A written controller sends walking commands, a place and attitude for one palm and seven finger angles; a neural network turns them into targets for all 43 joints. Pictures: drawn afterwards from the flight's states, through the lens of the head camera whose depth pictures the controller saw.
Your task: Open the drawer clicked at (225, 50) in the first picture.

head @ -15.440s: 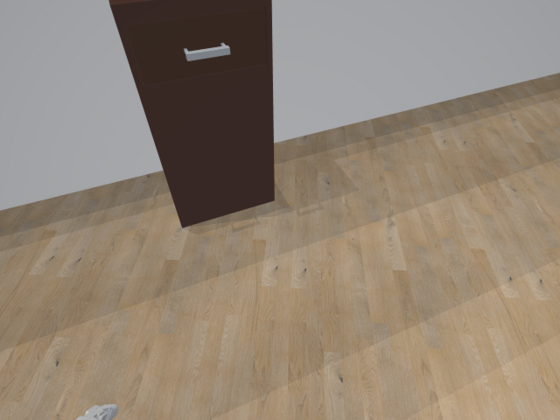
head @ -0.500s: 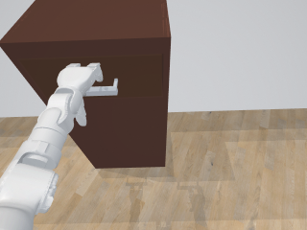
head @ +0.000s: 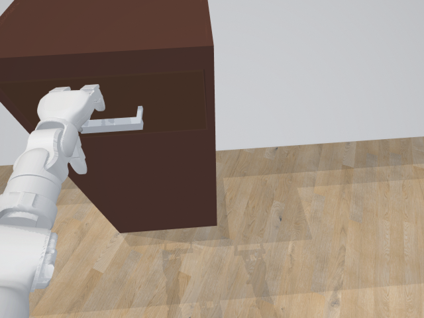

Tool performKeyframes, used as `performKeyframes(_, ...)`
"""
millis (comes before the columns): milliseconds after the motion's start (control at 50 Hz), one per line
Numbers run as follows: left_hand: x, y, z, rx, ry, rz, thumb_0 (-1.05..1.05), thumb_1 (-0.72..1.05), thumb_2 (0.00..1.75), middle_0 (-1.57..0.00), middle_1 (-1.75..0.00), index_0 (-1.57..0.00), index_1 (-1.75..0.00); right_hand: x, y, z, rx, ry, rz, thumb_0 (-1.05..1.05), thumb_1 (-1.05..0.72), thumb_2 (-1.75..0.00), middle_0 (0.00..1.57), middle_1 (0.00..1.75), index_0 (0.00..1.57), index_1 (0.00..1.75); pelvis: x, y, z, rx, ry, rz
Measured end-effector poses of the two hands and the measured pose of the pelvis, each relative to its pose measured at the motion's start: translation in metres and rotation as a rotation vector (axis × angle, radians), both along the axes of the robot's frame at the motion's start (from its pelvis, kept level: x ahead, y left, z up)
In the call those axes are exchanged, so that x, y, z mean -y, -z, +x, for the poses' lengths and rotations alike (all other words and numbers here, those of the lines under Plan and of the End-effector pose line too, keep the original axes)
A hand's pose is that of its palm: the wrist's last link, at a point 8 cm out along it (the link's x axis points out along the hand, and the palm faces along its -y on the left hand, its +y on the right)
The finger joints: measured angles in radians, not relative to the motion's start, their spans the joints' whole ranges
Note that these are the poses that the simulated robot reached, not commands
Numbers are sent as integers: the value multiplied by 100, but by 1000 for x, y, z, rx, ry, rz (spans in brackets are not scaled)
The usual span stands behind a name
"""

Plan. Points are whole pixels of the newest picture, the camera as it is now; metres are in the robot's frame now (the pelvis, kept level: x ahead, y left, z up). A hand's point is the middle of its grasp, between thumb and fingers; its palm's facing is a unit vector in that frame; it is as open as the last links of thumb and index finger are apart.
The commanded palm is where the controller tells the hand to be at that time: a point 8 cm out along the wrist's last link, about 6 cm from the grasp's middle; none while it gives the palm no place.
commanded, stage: move the hooked fingers above the handle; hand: left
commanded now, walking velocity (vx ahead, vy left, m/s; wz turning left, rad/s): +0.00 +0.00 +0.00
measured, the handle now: (112, 118) +0.54 +0.23 +0.04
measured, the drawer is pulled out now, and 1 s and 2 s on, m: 0.00 0.00 0.00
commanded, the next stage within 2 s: none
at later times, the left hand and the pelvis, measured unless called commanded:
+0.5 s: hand (89, 113) +0.49 +0.25 +0.11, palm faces -0.03 -0.01 -1.00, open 13.7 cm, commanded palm +0.47 +0.24 +0.15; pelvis +0.00 +0.02 -0.01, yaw -1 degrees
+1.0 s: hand (91, 117) +0.48 +0.24 +0.10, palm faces -0.03 -0.01 -1.00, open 13.7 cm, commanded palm +0.46 +0.24 +0.15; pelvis +0.00 +0.01 +0.00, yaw -1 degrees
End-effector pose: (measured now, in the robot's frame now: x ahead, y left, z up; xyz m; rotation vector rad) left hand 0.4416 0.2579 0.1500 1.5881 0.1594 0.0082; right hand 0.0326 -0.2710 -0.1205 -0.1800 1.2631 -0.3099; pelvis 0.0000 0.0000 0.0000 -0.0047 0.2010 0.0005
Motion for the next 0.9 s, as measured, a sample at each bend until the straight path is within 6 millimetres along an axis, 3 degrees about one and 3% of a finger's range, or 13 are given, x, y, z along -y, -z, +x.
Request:
performKeyframes(100,15,-2,-3,42,123,-29,0,-49,30,-33,-120,-32,-120,2,-5,17,25,-46,-35,0,-90,-90,20,29,20,29,-5,2,-2,1,-24,-7)
performKeyframes(220,25,-7,13,132,129,-59,0,-49,30,-32,-120,-32,-120,-6,-6,28,70,-56,-36,0,-90,-90,20,29,20,29,-13,5,-4,-21,-16,-8)
performKeyframes(300,12,-6,27,127,38,-25,0,-49,30,-32,-120,-32,-120,-16,-2,23,67,-42,-13,0,-90,-90,20,29,20,29,-18,7,-4,-40,-3,-8)
performKeyframes(480,12,-11,30,77,29,-31,0,-49,30,-35,-122,-34,-125,-37,7,-7,-20,-5,39,0,-90,-90,20,29,20,30,-24,6,1,-36,6,-10)
performKeyframes(620,20,8,24,24,91,-40,0,-49,30,-33,-120,-32,-122,-36,5,-22,-46,13,32,0,-90,-90,20,30,20,30,-26,6,0,-31,9,-13)
performKeyframes(720,32,11,18,89,158,-61,0,-49,30,-33,-120,-32,-121,-31,6,-22,-50,5,20,0,-90,-90,20,29,20,30,-26,8,-1,-32,5,-13)
performKeyframes(900,23,-9,26,144,24,-10,0,-49,30,-35,-122,-34,-122,-23,8,-7,-9,-6,31,0,-90,-90,20,29,20,29,-19,6,-2,-39,6,-8)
